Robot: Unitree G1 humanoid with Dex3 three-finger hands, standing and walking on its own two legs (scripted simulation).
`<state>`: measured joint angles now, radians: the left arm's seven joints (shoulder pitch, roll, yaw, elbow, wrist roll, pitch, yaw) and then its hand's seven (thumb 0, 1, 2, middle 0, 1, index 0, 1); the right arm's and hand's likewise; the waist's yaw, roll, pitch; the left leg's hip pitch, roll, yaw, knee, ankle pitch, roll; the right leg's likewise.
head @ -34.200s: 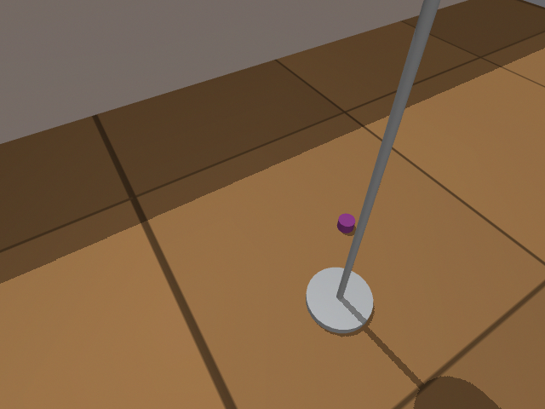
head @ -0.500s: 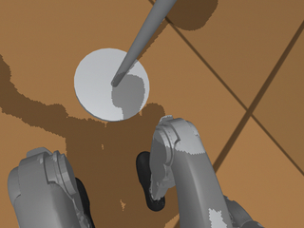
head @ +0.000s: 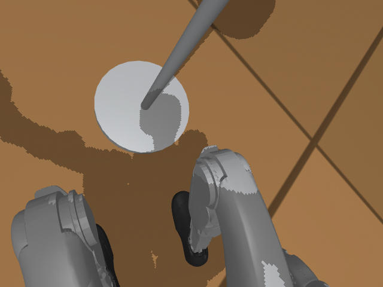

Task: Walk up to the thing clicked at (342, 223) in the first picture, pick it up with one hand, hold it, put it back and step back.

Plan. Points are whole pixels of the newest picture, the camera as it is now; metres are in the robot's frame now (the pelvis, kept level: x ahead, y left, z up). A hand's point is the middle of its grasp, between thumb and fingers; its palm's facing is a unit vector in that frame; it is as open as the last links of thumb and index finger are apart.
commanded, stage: rise first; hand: left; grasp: from above
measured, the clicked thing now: out of the picture +0.51 +0.35 -0.29
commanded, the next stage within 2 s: none
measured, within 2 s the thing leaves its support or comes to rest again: neither
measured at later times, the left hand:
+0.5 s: hand out of the picture +0.46 +0.38 -0.17, palm faces -0.47 -0.10 -0.88, open 14.2 cm
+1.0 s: hand out of the picture +0.47 +0.38 -0.18, palm faces -0.45 -0.11 -0.89, open 14.2 cm
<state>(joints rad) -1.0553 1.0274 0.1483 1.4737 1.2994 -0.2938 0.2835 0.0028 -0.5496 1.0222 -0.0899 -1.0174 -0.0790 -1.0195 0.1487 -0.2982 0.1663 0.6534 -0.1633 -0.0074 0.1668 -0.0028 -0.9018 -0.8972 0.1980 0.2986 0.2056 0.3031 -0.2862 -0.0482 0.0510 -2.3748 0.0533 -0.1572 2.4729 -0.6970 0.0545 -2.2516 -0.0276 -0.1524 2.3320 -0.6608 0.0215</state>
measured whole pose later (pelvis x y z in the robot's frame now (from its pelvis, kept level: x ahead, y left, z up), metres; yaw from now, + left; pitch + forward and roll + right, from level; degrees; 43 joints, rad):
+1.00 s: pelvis +0.00 +0.00 +0.00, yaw -1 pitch +32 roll -13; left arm -1.08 1.06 0.15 1.50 1.31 -0.31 0.30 0.00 -0.55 1.04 -0.09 -0.99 -0.08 -1.00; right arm 0.15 -0.31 0.19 0.64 -0.17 -0.02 0.16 0.00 -0.90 -0.89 0.20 0.30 0.21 0.30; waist -0.30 -0.06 0.07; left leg -2.38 0.05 -0.17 2.49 -0.69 0.05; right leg -2.25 -0.02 -0.16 2.34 -0.65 0.02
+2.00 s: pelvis +0.00 +0.00 +0.00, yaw -1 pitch +32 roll -13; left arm -1.09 1.06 0.12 1.50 1.31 -0.31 0.28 0.00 -0.57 1.05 -0.09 -0.98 -0.06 -1.00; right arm 0.15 -0.31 0.20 0.63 -0.17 -0.01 0.16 0.00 -0.90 -0.89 0.20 0.30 0.21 0.30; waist -0.30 -0.06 0.07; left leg -2.38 0.05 -0.17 2.49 -0.69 0.06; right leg -2.25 -0.02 -0.16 2.33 -0.65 0.03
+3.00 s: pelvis +0.00 +0.00 +0.00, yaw +0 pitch +32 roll -13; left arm -1.18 1.02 0.04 1.52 1.30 -0.28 0.28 0.00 -0.56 1.02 -0.09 -1.04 -0.08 -1.04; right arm 0.16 -0.30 0.20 0.63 -0.17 -0.03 0.15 0.00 -0.90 -0.89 0.20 0.30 0.21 0.30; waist -0.33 -0.07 0.07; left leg -2.38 0.04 -0.17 2.48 -0.69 0.05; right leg -2.26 -0.02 -0.16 2.33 -0.65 0.03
